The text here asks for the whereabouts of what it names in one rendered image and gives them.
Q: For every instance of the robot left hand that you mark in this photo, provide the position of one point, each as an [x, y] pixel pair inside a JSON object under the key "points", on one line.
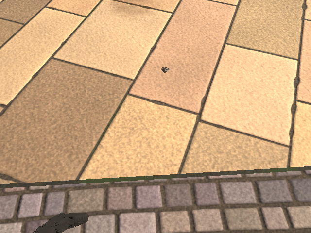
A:
{"points": [[62, 221]]}

